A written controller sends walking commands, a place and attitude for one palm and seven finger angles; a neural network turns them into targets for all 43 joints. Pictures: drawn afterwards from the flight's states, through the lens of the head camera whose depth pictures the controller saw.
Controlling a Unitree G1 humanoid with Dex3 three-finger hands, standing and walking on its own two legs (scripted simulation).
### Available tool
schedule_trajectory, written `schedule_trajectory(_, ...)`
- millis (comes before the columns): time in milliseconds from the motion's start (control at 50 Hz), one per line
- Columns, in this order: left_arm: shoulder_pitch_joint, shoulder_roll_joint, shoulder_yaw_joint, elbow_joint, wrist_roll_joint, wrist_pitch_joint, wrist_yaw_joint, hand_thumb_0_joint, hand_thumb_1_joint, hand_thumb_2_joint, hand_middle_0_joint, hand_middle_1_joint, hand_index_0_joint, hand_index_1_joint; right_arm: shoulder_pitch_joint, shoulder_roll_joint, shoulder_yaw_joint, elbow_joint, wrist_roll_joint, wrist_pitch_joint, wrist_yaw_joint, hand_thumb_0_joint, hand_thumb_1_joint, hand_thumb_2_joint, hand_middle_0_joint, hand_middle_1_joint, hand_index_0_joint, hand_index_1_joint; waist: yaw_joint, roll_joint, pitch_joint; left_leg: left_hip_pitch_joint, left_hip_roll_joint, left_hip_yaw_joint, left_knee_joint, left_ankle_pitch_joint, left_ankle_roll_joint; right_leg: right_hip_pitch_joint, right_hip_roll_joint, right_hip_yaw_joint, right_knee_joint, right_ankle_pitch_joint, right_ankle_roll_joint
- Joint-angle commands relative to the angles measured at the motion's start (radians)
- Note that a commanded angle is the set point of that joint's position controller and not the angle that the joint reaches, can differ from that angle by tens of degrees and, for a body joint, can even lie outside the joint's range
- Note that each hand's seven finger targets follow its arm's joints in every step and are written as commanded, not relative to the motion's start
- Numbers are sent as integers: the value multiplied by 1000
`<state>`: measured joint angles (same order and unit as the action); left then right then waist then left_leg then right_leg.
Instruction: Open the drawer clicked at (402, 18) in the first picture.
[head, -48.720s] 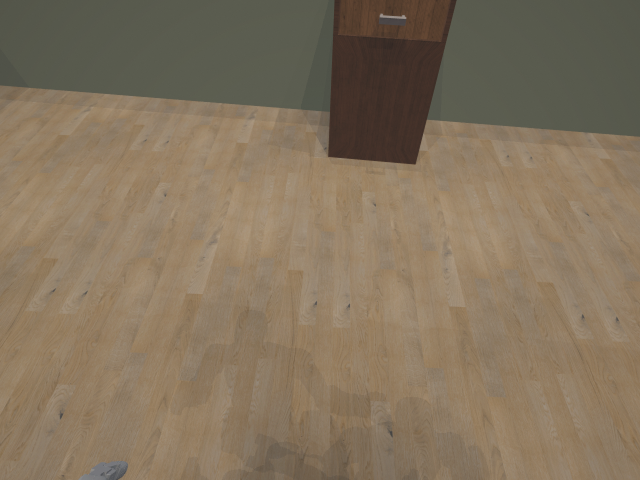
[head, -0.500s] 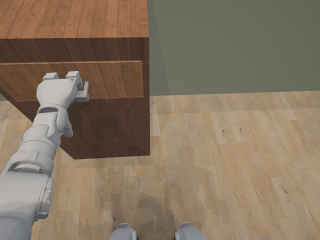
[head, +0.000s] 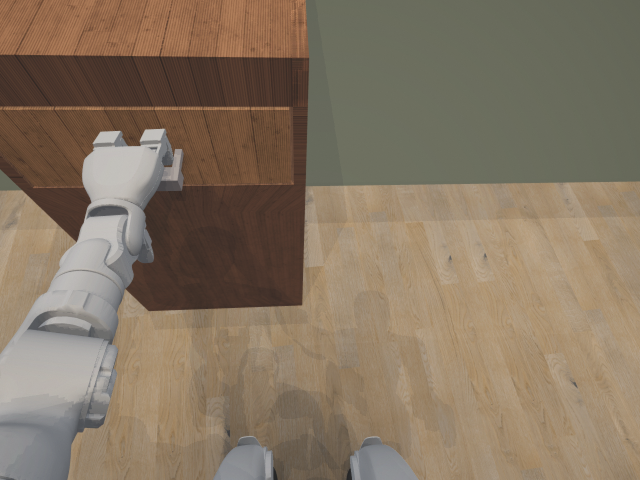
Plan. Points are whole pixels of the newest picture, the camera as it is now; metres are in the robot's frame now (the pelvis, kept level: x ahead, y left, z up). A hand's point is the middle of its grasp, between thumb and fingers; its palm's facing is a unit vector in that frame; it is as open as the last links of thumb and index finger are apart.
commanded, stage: lower the fingers behind the handle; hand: left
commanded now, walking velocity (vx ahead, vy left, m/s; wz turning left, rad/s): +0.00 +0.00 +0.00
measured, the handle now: (146, 167) +0.54 +0.23 +0.00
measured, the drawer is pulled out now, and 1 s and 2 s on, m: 0.00 0.00 0.00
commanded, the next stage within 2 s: lift the fingers back up to retry in 0.52 s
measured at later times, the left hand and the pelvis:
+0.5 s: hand (140, 198) +0.48 +0.23 +0.00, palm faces -0.02 +0.00 -1.00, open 13.9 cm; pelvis -0.02 +0.00 -0.02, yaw +0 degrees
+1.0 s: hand (132, 191) +0.48 +0.23 +0.02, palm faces -0.04 -0.04 -1.00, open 13.9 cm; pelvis -0.01 +0.01 +0.01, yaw -1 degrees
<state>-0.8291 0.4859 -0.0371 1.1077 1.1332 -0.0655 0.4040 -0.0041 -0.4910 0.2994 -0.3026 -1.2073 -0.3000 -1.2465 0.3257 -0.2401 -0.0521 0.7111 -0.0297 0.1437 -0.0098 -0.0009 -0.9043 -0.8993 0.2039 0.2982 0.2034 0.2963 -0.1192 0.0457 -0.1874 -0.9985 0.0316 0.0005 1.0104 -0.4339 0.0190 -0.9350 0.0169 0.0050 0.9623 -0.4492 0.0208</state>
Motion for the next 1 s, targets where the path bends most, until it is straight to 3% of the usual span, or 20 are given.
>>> schedule_trajectory(0, -330, 199, 24, -60, 4, 14, -31, 0, -500, 300, -300, -1200, -300, -1200, 148, -177, -52, -47, -3, -14, -20, 0, -900, -900, 200, 300, 200, 300, -45, -8, -319, 310, -32, 4, -70, 289, 27, 71, 43, -38, -105, 253, -59)
schedule_trajectory(80, -308, 211, 35, -65, 0, 3, -44, 0, -500, 300, -300, -1200, -300, -1200, 152, -175, -49, -58, -2, -16, -23, 0, -900, -900, 200, 300, 200, 300, -39, -13, -346, 291, -32, 5, -47, 288, 28, 65, 41, -37, -85, 254, -58)
schedule_trajectory(100, -273, 227, 51, -50, 1, 4, -48, 0, -500, 300, -300, -1200, -300, -1200, 146, -176, -48, -61, -2, -15, -24, 0, -900, -900, 200, 300, 200, 300, -25, -7, -341, 280, -34, 11, -43, 283, 27, 67, 41, -34, -81, 254, -59)
schedule_trajectory(180, -309, 245, 50, -74, -2, 3, -54, 0, -500, 300, -300, -1200, -300, -1200, 146, -178, -44, -72, 4, -18, -28, 0, -900, -900, 200, 300, 200, 300, -33, 1, -336, 264, -31, 7, -41, 246, 28, 48, 41, -36, -77, 216, -57)
schedule_trajectory(220, -293, 264, 65, -74, -2, 4, -56, 0, -500, 300, -300, -1200, -300, -1200, 145, -179, -42, -77, 5, -20, -31, 0, -900, -900, 200, 300, 200, 300, -23, -10, -352, 255, -32, 8, -39, 238, 29, 59, 41, -34, -72, 212, -56)
schedule_trajectory(280, -322, 238, 40, -84, -6, 4, -58, 0, -500, 300, -300, -1200, -300, -1200, 150, -178, -42, -78, 7, -24, -31, 0, -900, -900, 200, 300, 200, 300, -36, 4, -354, 268, -29, 1, -40, 228, 28, 35, 42, -39, -72, 193, -55)
schedule_trajectory(300, -306, 262, 60, -75, -8, 6, -58, 0, -500, 300, -300, -1200, -300, -1200, 147, -182, -41, -77, 7, -24, -32, 0, -900, -900, 200, 300, 200, 300, -26, 7, -348, 258, -29, 2, -41, 209, 27, 32, 41, -38, -72, 175, -56)
schedule_trajectory(380, -340, 271, 56, -73, -9, 8, -60, 0, -500, 300, -300, -1200, -300, -1200, 152, -186, -37, -76, 9, -29, -37, 0, -900, -900, 200, 300, 200, 300, -36, 2, -335, 252, -27, -6, -47, 187, 27, 11, 40, -42, -69, 151, -55)
schedule_trajectory(460, -366, 223, 25, -68, -8, 16, -55, 0, -500, 300, -300, -1200, -300, -1200, 159, -184, -41, -71, 8, -36, -35, 0, -900, -900, 200, 300, 200, 300, -49, -1, -338, 264, -25, -18, -48, 170, 26, -22, 40, -49, -67, 128, -57)
schedule_trajectory(500, -381, 260, 45, -72, -5, 20, -54, 0, -500, 300, -300, -1200, -300, -1200, 166, -189, -39, -65, 8, -38, -37, 0, -900, -900, 200, 300, 200, 300, -48, 3, -356, 265, -23, -18, -46, 172, 26, -16, 39, -47, -63, 133, -55)
schedule_trajectory(540, -384, 224, 17, -60, -11, 26, -58, 0, -500, 300, -300, -1200, -300, -1200, 166, -184, -39, -65, 9, -41, -35, 0, -900, -900, 200, 300, 200, 300, -58, 6, -334, 263, -24, -16, -49, 165, 27, -23, 40, -50, -71, 128, -55)
schedule_trajectory(580, -375, 267, 48, -55, -13, 27, -62, 0, -500, 300, -300, -1200, -300, -1200, 168, -191, -35, -65, 10, -38, -37, 0, -900, -900, 200, 300, 200, 300, -45, 2, -346, 252, -26, -16, -50, 165, 27, -9, 39, -47, -66, 128, -55)
schedule_trajectory(620, -401, 255, 32, -78, -13, 29, -64, 0, -500, 300, -300, -1200, -300, -1200, 168, -189, -35, -68, 11, -39, -38, 0, -900, -900, 200, 300, 200, 300, -52, 21, -340, 272, -24, -20, -58, 154, 24, -22, 40, -51, -71, 117, -56)
schedule_trajectory(680, -431, 306, 68, -139, -18, 25, -63, 0, -500, 300, -300, -1200, -300, -1200, 176, -190, -39, -70, 9, -37, -39, 0, -900, -900, 200, 300, 200, 300, -38, 51, -416, 338, -25, -23, -70, 193, 24, 21, 43, -46, -86, 141, -55)
schedule_trajectory(720, -452, 267, 41, -171, -26, 21, -65, 0, -500, 300, -300, -1200, -300, -1200, 174, -183, -41, -74, 11, -38, -40, 0, -900, -900, 200, 300, 200, 300, -43, 60, -405, 373, -23, -28, -90, 199, 21, 27, 45, -53, -100, 141, -55)
schedule_trajectory(780, -467, 299, 73, -237, -36, -2, -60, 0, -500, 300, -300, -1200, -300, -1200, 177, -184, -45, -71, 7, -41, -42, 0, -900, -900, 200, 300, 200, 300, -29, 94, -457, 442, -20, -33, -105, 252, 18, 58, 47, -51, -115, 172, -57)
schedule_trajectory(820, -459, 295, 80, -258, -44, -15, -56, 0, -500, 300, -300, -1200, -300, -1200, 176, -182, -48, -65, 6, -44, -41, 0, -900, -900, 200, 300, 200, 300, -31, 79, -437, 460, -17, -29, -117, 271, 19, 82, 50, -52, -135, 189, -56)
schedule_trajectory(900, -414, 344, 130, -304, -42, -46, -42, 0, -500, 300, -300, -1200, -300, -1200, 173, -182, -53, -55, 3, -39, -39, 0, -900, -900, 200, 300, 200, 300, -5, 88, -457, 502, -21, -20, -130, 362, 16, 146, 54, -47, -155, 256, -58)
schedule_trajectory(940, -401, 299, 103, -310, -40, -42, -30, 0, -500, 300, -300, -1200, -300, -1200, 165, -179, -56, -54, 3, -36, -32, 0, -900, -900, 200, 300, 200, 300, -6, 98, -415, 517, -20, -16, -149, 378, 12, 150, 55, -54, -171, 263, -61)
schedule_trajectory(980, -374, 303, 116, -318, -45, -36, -23, 0, -500, 300, -300, -1200, -300, -1200, 168, -180, -60, -50, 3, -32, -27, 0, -900, -900, 200, 300, 200, 300, 5, 88, -437, 550, -21, -14, -157, 435, 11, 188, 58, -53, -179, 308, -61)
